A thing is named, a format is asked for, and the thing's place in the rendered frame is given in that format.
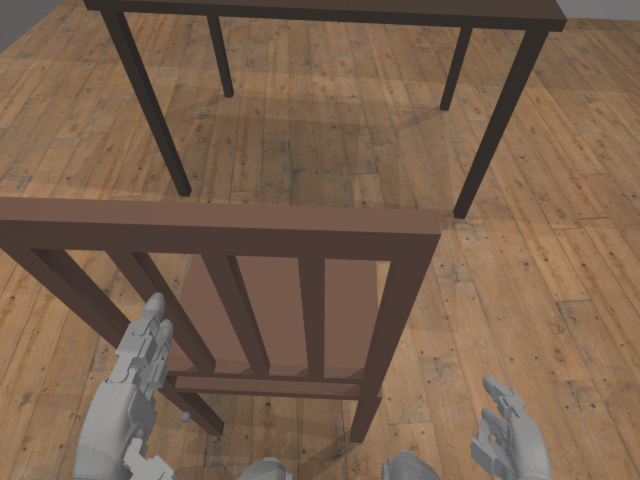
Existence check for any left robot hand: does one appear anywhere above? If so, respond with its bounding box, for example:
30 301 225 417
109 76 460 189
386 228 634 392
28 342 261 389
73 292 179 480

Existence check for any chair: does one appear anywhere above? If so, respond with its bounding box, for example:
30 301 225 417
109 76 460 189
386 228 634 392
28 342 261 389
0 197 441 443

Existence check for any right robot thigh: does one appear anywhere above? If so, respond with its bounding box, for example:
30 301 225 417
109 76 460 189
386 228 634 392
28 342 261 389
381 456 440 480

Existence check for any robot right shin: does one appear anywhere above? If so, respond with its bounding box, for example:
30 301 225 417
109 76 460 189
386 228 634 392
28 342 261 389
396 450 416 458

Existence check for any right robot hand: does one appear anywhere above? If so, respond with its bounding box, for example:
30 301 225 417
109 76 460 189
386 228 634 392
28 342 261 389
471 375 553 480

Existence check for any table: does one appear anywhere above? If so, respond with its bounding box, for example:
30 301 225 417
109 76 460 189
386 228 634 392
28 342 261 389
83 0 567 219

